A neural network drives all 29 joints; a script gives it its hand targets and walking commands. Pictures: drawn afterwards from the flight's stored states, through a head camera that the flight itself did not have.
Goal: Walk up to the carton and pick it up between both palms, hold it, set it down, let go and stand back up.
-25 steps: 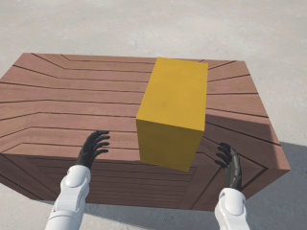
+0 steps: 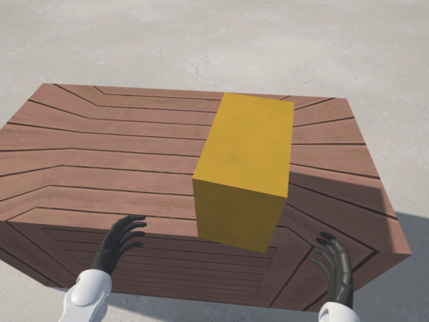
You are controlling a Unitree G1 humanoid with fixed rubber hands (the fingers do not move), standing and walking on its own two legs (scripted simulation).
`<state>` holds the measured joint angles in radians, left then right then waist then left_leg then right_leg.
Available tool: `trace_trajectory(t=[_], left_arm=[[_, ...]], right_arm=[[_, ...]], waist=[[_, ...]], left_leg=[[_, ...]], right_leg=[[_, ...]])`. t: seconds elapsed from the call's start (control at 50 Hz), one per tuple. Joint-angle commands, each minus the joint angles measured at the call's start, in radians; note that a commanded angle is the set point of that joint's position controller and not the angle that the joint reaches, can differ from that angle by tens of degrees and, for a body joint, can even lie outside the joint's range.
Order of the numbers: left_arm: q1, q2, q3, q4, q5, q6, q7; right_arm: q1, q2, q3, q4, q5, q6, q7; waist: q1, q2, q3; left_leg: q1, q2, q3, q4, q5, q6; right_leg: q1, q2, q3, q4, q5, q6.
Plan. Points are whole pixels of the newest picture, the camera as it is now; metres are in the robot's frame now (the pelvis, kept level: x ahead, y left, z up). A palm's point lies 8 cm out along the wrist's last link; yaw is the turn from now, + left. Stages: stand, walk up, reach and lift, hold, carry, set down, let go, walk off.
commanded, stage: set down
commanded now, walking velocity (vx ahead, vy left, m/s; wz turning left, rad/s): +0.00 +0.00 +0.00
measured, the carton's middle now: (244, 172) +0.45 -0.02 +0.00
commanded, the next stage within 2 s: let go in 1.82 s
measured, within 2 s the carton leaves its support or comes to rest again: neither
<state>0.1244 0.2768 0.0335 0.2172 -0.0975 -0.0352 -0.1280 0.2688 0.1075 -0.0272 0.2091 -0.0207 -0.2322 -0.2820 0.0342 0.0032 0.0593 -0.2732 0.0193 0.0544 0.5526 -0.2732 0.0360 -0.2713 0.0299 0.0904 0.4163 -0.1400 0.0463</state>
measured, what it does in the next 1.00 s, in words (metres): stands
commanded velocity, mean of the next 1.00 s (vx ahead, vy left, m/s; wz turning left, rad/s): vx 0.00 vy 0.00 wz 0.00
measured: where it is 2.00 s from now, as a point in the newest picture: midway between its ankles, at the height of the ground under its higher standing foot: outside the picture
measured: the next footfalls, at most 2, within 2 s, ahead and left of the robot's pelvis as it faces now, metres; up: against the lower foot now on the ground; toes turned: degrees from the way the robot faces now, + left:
none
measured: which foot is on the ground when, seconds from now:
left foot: down 0.00-1.00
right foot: down 0.00-1.00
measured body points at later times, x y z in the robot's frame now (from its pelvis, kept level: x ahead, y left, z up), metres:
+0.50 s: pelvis +0.02 -0.01 +0.00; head +0.03 +0.00 +0.45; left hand +0.23 +0.23 -0.02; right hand +0.22 -0.19 -0.01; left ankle +0.01 +0.09 -0.74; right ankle +0.05 -0.15 -0.74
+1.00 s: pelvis +0.03 -0.01 +0.00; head +0.04 -0.01 +0.45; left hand +0.22 +0.22 -0.05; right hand +0.20 -0.20 -0.05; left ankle +0.01 +0.09 -0.74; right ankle +0.05 -0.15 -0.74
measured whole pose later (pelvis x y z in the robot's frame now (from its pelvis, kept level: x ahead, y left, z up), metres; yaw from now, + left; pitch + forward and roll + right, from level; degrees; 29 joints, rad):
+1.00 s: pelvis +0.03 -0.01 +0.00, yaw +0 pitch -2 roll -1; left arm 0.23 0.23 0.01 0.38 -0.10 -0.03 -0.07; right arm 0.32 -0.04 -0.02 0.42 -0.02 -0.23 -0.09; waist 0.03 0.00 0.06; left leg -0.16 0.02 0.05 0.47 -0.28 0.01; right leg -0.19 0.03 0.09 0.42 -0.19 0.02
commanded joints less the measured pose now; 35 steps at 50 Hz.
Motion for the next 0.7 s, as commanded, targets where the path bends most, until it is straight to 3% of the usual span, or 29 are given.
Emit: trace_trajectory(t=[0.0,0.24,0.32,0.52,0.6,0.68], left_arm=[[-0.05,0.173,-0.057,-0.197,-0.157,-0.07,-0.006],[0.006,0.147,-0.072,-0.183,-0.143,-0.087,0.016],[0.014,0.126,-0.076,-0.143,-0.126,-0.085,0.028],[0.047,0.092,-0.072,-0.082,-0.072,-0.073,0.047],[0.068,0.09,-0.066,-0.081,-0.066,-0.074,0.05],[0.076,0.081,-0.054,-0.053,-0.042,-0.065,0.054]], right_arm=[[-0.028,-0.129,0.108,-0.279,0.135,-0.037,0.029],[-0.012,-0.175,0.079,-0.235,0.129,-0.05,0.092],[-0.023,-0.191,0.065,-0.164,0.115,-0.042,0.113],[-0.011,-0.25,0.025,-0.007,0.084,-0.035,0.157],[0.003,-0.25,0.02,-0.005,0.089,-0.055,0.164],[0.001,-0.265,0.006,0.039,0.086,-0.063,0.176]], waist=[[0.019,0.124,-0.18],[0.02,0.136,-0.144],[0.015,0.139,-0.131],[0.005,0.132,-0.114],[0.001,0.095,-0.138],[0.002,0.096,-0.119]], left_leg=[[0.001,0.068,-0.093,-0.226,0.073,-0.068],[-0.007,0.067,-0.098,-0.256,0.078,-0.064],[-0.004,0.063,-0.098,-0.268,0.089,-0.065],[0.102,0.038,-0.078,-0.241,0.237,-0.088],[0.168,0.02,-0.054,-0.214,0.34,-0.096],[0.179,0.017,-0.045,-0.211,0.357,-0.1]], right_leg=[[0.329,0.004,-0.095,-0.002,0.001,-0.078],[0.337,0.019,-0.087,0.001,-0.002,-0.075],[0.342,0.02,-0.085,-0.005,0.005,-0.078],[0.288,0.015,-0.071,-0.044,0.021,-0.097],[0.262,0.011,-0.068,-0.07,0.057,-0.098],[0.249,0.011,-0.07,-0.082,0.066,-0.098]])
